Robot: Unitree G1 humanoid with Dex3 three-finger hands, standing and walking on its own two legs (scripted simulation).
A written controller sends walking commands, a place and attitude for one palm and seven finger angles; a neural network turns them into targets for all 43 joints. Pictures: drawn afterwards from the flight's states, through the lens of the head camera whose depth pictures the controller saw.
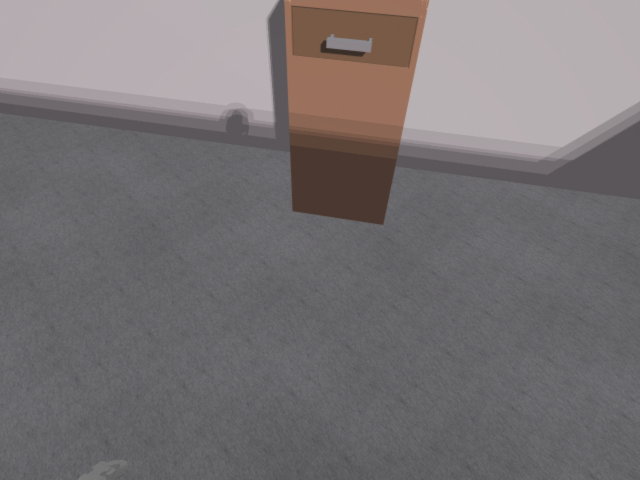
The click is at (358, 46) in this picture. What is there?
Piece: drawer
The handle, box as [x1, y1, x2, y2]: [326, 34, 371, 52]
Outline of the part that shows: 326,41 326,47 370,52 371,38 369,38 368,41 335,38 333,34 331,34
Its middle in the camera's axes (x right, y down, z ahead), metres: +0.09 -0.60 +1.18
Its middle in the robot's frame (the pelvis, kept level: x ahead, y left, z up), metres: +1.30 -0.02 +0.02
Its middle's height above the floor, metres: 0.79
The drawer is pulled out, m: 0.00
